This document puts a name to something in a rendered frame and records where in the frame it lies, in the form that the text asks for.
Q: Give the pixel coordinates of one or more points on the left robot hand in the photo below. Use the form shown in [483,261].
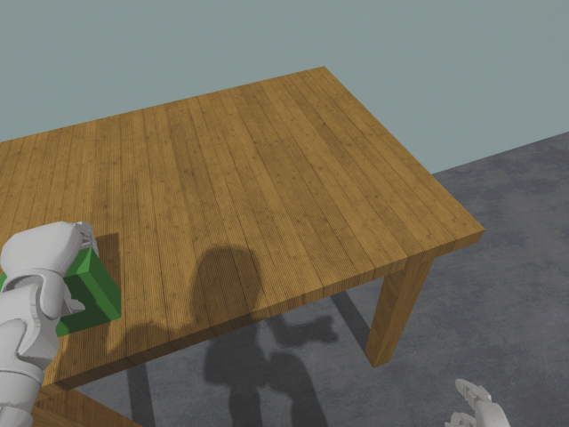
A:
[51,247]

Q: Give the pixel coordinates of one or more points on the table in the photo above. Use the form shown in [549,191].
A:
[217,211]

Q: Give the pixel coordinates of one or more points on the right robot hand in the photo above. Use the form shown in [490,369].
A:
[487,414]

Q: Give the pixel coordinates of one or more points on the left robot forearm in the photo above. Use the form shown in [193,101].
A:
[30,308]

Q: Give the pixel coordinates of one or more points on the sponge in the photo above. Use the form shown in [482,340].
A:
[88,282]

